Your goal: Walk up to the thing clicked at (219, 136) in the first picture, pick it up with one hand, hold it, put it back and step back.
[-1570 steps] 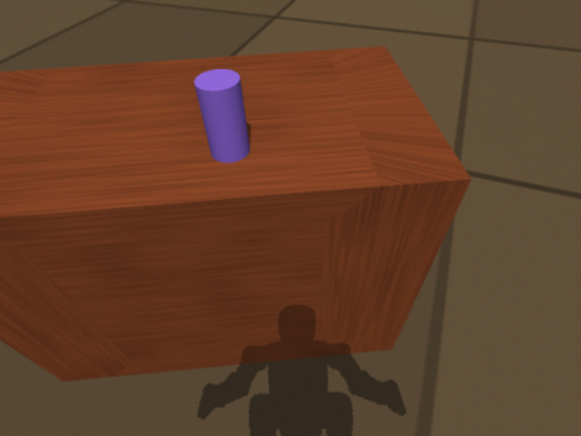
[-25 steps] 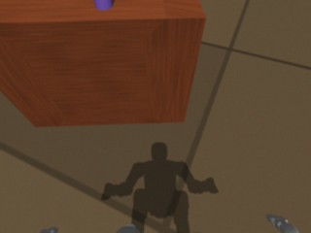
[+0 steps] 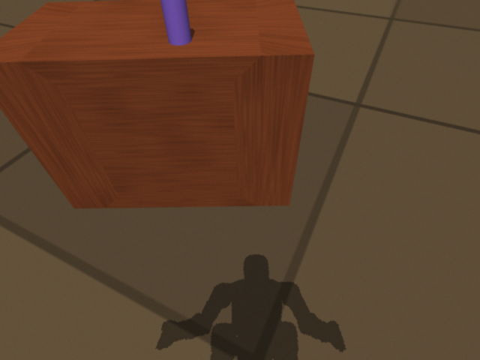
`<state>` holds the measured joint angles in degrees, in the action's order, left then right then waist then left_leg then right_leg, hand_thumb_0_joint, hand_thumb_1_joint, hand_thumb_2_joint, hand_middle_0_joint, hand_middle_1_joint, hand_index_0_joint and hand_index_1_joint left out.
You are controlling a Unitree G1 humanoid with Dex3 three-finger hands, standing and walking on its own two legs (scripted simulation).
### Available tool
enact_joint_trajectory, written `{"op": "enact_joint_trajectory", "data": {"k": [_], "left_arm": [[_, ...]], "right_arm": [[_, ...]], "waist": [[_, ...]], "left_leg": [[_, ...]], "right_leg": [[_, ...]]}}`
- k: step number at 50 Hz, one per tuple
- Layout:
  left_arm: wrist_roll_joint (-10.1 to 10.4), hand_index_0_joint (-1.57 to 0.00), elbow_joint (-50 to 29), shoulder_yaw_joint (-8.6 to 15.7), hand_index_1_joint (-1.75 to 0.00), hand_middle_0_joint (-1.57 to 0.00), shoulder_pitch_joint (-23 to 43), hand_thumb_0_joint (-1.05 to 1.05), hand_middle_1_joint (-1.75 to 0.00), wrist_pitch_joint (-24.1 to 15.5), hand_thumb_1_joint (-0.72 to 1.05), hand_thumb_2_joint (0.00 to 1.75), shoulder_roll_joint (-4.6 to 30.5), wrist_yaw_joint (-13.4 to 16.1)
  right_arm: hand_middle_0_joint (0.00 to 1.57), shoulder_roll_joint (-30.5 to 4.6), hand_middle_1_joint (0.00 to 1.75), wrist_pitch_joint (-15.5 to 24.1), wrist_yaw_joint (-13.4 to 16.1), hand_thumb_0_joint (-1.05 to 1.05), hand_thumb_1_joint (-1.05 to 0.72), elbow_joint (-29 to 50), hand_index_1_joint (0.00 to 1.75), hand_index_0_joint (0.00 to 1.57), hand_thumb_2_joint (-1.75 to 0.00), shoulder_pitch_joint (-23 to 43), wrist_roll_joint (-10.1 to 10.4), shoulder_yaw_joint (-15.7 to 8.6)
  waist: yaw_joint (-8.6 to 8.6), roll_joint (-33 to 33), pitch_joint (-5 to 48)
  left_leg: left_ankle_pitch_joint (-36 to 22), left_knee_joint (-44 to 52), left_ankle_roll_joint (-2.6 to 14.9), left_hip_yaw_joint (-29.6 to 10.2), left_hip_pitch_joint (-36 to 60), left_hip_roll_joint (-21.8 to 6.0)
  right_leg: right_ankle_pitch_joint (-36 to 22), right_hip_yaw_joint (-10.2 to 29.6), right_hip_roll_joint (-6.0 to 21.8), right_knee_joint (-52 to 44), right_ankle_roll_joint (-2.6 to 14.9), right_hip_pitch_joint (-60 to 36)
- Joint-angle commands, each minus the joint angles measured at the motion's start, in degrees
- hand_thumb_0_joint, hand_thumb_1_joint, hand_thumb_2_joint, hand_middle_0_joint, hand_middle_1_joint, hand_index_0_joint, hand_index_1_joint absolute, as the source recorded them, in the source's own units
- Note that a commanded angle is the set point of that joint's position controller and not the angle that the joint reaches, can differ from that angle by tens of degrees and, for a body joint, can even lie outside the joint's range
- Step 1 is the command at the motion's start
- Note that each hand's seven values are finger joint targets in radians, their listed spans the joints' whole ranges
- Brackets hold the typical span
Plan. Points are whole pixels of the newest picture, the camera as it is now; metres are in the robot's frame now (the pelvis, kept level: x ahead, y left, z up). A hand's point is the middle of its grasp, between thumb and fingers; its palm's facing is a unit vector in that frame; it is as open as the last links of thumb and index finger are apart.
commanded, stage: step back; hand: left
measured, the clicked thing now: (176, 17) +1.13 +0.23 +0.11
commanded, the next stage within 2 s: stand in 0.68 s
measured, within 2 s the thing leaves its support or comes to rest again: neither
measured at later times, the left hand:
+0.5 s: hand out of the picture +0.10 +0.29 -0.15, palm faces +0.03 -0.94 -0.35, open 7.4 cm
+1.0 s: hand out of the picture +0.13 +0.26 -0.13, palm faces -0.01 -0.94 -0.33, open 7.4 cm
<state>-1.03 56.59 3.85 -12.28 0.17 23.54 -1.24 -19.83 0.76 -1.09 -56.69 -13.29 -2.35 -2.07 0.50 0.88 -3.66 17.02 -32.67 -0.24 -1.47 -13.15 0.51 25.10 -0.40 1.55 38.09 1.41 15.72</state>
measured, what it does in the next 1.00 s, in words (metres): stands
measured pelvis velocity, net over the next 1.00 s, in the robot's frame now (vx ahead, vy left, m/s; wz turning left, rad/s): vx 0.03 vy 0.01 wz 0.01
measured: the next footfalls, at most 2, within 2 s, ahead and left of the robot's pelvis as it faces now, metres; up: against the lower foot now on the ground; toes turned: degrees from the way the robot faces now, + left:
none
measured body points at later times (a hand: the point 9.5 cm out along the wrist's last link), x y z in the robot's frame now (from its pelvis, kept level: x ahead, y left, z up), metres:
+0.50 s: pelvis +0.03 +0.02 +0.01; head +0.05 +0.03 +0.46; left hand +0.10 +0.34 -0.12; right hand +0.14 -0.27 -0.12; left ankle +0.05 +0.14 -0.73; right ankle +0.02 -0.12 -0.73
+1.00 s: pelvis +0.03 +0.01 +0.02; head +0.04 +0.01 +0.47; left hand +0.13 +0.31 -0.11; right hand +0.13 -0.28 -0.11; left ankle +0.05 +0.14 -0.73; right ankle +0.02 -0.12 -0.73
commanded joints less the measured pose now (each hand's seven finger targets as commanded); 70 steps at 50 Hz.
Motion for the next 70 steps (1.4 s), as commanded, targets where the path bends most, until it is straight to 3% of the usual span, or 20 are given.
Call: {"op": "enact_joint_trajectory", "data": {"k": [1,2,3,4,6,9,11,12,13,14,15,16,19,21,27,33,35,40,54,70], "left_arm": [[-0.8,-0.2,-2.2,3.0,-0.3,-0.2,-1.5,0.0,-0.3,-3.2,0.9,0.9,10.7,1.7],[-1.2,-0.2,-1.4,3.9,-0.3,-0.2,-2.6,0.0,-0.3,-3.5,0.9,0.9,15.4,1.9],[-1.4,-0.2,-2.6,4.4,-0.3,-0.2,-0.2,0.0,-0.3,-3.7,0.9,0.9,17.6,1.7],[-1.0,-0.2,-3.7,4.1,-0.3,-0.2,1.9,0.0,-0.3,-3.8,0.9,0.9,16.0,1.7],[-0.8,-0.2,-4.1,3.3,-0.3,-0.2,4.0,0.0,-0.3,-4.1,0.9,0.9,13.5,2.1],[-0.8,-0.2,-4.3,2.8,-0.3,-0.2,6.9,0.0,-0.3,-3.8,0.9,0.9,13.3,1.7],[-0.4,-0.2,-4.2,2.0,-0.3,-0.2,7.8,0.0,-0.3,-3.1,0.9,0.9,12.5,1.4],[-0.3,-0.2,-4.4,1.2,-0.3,-0.2,7.6,0.0,-0.3,-2.7,0.9,0.9,10.8,1.3],[0.1,-0.2,-4.5,0.5,-0.3,-0.2,7.0,0.0,-0.3,-2.5,0.9,0.9,8.6,1.3],[1.0,-0.2,-4.1,0.0,-0.3,-0.2,6.5,0.0,-0.3,-2.0,0.9,0.9,6.8,1.2],[1.2,-0.2,-2.7,0.8,-0.3,-0.2,6.3,0.0,-0.3,-1.5,0.9,0.9,8.9,1.4],[0.9,-0.2,-2.2,0.6,-0.3,-0.2,5.6,0.0,-0.3,-1.7,0.9,0.9,8.8,1.3],[0.7,-0.2,-0.1,0.5,-0.3,-0.2,4.0,0.0,-0.3,-2.7,0.9,0.9,8.9,1.6],[0.7,-0.2,0.4,0.6,-0.3,-0.2,5.1,0.0,-0.3,-2.9,0.9,0.9,10.0,1.6],[0.6,-0.2,1.4,0.2,-0.3,-0.2,6.6,0.0,-0.3,-3.0,0.9,0.9,10.4,2.0],[0.3,-0.2,1.8,0.1,-0.3,-0.2,8.4,0.0,-0.3,-2.8,0.9,0.9,10.2,2.2],[1.1,-0.2,2.8,-1.0,-0.3,-0.2,9.2,0.0,-0.3,-2.6,0.9,0.9,8.0,2.0],[0.9,-0.2,4.0,-1.1,-0.3,-0.2,9.6,0.0,-0.3,-2.5,0.9,0.9,8.6,2.0],[0.5,-0.2,5.5,-1.2,-0.3,-0.2,10.5,0.0,-0.3,-2.3,0.9,0.9,9.0,1.5],[0.7,-0.2,5.4,-1.5,-0.3,-0.2,8.9,0.0,-0.3,-2.2,0.9,0.9,9.1,1.5]], "right_arm": [[0.2,-11.6,0.3,0.5,0.8,0.0,-0.9,5.6,0.3,0.2,-0.9,6.4,1.4,-2.2],[0.2,-9.8,0.3,0.3,1.0,0.0,-0.9,5.9,0.3,0.2,-0.9,6.7,1.5,-2.1],[0.2,-12.1,0.3,0.1,1.5,0.0,-0.9,5.4,0.3,0.2,-0.9,6.6,1.0,-2.8],[0.2,-13.3,0.3,0.2,1.6,0.0,-0.9,4.5,0.3,0.2,-0.9,4.4,1.0,-3.1],[0.2,-12.2,0.3,0.6,1.2,0.0,-0.9,3.5,0.3,0.2,-0.9,3.2,1.3,-2.8],[0.2,-11.4,0.3,0.9,0.7,0.0,-0.9,2.2,0.3,0.2,-0.9,1.5,1.1,-2.8],[0.2,-10.4,0.3,1.2,0.7,0.0,-0.9,1.4,0.3,0.2,-0.9,0.6,0.7,-3.1],[0.2,-10.8,0.3,1.4,1.0,0.0,-0.9,1.1,0.3,0.2,-0.9,0.3,0.4,-3.4],[0.2,-12.3,0.3,1.7,1.4,0.0,-0.9,1.0,0.3,0.2,-0.9,0.6,0.1,-3.8],[0.2,-15.1,0.3,2.0,1.5,0.0,-0.9,2.2,0.3,0.2,-0.9,4.3,0.2,-3.8],[0.2,-17.3,0.3,1.8,1.4,0.0,-0.9,2.4,0.3,0.2,-0.9,5.9,0.5,-4.0],[0.2,-16.7,0.3,1.7,1.2,0.0,-0.9,2.5,0.3,0.2,-0.9,7.5,0.5,-3.7],[0.2,-13.7,0.3,1.6,1.3,0.0,-0.9,2.1,0.3,0.2,-0.9,10.4,0.9,-2.6],[0.2,-12.7,0.3,1.5,1.3,0.0,-0.9,1.3,0.3,0.2,-0.9,9.8,1.2,-2.2],[0.2,-12.1,0.3,1.3,1.6,0.0,-0.9,-0.3,0.3,0.2,-0.9,10.7,1.6,-2.3],[0.2,-11.1,0.3,0.8,1.5,0.0,-0.9,-1.4,0.3,0.2,-0.9,12.4,1.4,-2.2],[0.2,-12.3,0.3,1.3,1.4,0.0,-0.9,-2.2,0.3,0.2,-0.9,11.7,2.1,-1.7],[0.2,-11.8,0.3,1.4,1.3,0.0,-0.9,-3.1,0.3,0.2,-0.9,13.4,2.1,-1.4],[0.2,-12.0,0.3,1.3,1.1,0.0,-0.9,-5.3,0.3,0.2,-0.9,12.9,1.9,-0.7],[0.2,-12.3,0.3,1.2,1.1,0.0,-0.9,-6.0,0.3,0.2,-0.9,10.0,1.8,-0.2]], "waist": [[3.31,-3.7,3.4],[4.04,6.2,1.9],[3.48,7.0,-1.0],[2.36,3.2,-2.3],[1.3,3.3,-1.4],[0.49,7.4,1.6],[-1.03,7.2,2.4],[-1.77,5.5,3.1],[-1.57,0.2,4.4],[0.02,-6.8,4.2],[0.27,-6.5,3.2],[0.88,-5.7,2.9],[1.99,-8.1,3.9],[0.98,-7.0,5.6],[0.37,-1.6,9.3],[0.1,1.0,7.7],[-0.72,-0.4,8.0],[-0.42,-1.2,7.5],[-0.54,-1.3,4.8],[-0.96,-0.5,4.8]], "left_leg": [[0.2,1.9,3.21,-6.7,-13.2,-5.9],[9.3,-7.7,1.42,-3.8,-20.2,1.2],[16.2,-15.0,0.81,-3.9,-17.1,0.9],[15.0,-17.1,0.68,-6.2,-15.8,-0.7],[11.0,-14.4,0.76,-6.1,-14.0,-2.1],[7.5,-5.5,0.21,-0.2,-5.1,-1.7],[0.0,4.4,0.58,2.7,2.0,0.1],[-4.6,8.9,0.95,0.7,5.6,-0.7],[-7.7,10.7,2.28,-5.9,7.7,-5.6],[-0.6,14.9,6.27,-17.8,3.8,-13.5],[6.3,16.1,10.57,-19.7,-3.8,-17.0],[3.6,15.3,10.7,-18.5,-3.8,-16.6],[-10.6,11.1,4.87,-9.1,-2.4,-10.9],[-11.4,10.5,3.09,-6.5,-1.7,-8.6],[-24.5,6.4,3.05,-2.5,6.1,-7.6],[-18.9,7.9,2.68,-1.5,5.1,-7.0],[-28.4,10.6,2.71,-3.9,9.4,-8.7],[-26.3,13.0,1.83,-3.4,10.4,-8.5],[-9.1,18.3,0.9,-3.5,6.7,-8.0],[-12.1,17.0,0.95,-3.5,7.5,-8.1]], "right_leg": [[-7.1,5.8,1.5,-16.8,1.58,-16.9],[5.7,22.7,11.8,-22.9,5.51,-15.3],[11.3,29.6,20.5,-25.6,11.33,-6.8],[7.1,28.8,21.2,-24.6,12.52,-5.1],[-4.7,19.9,17.1,-22.0,10.36,-5.7],[-12.4,11.3,13.2,-18.6,8.11,-2.4],[-14.6,7.4,10.6,-14.1,6.16,1.0],[-17.6,5.7,9.0,-10.1,4.47,2.3],[-18.7,3.3,6.1,-5.5,2.16,3.7],[-5.9,0.2,0.6,-2.0,-0.52,5.1],[2.9,0.1,-0.2,-0.1,-0.36,-0.8],[2.6,0.6,0.0,-2.1,0.08,-2.5],[-12.2,1.8,1.5,-11.8,0.36,-7.8],[-16.8,3.7,3.0,-12.0,0.92,-9.9],[-29.0,4.1,5.1,-13.3,0.99,-10.4],[-28.1,5.1,5.8,-15.2,0.96,-10.6],[-32.2,4.7,5.5,-16.3,-0.48,-9.9],[-29.5,4.5,5.7,-19.6,-0.86,-11.4],[-15.8,5.5,5.9,-23.9,-0.55,-10.0],[-17.2,5.6,5.8,-23.8,-0.39,-8.2]]}}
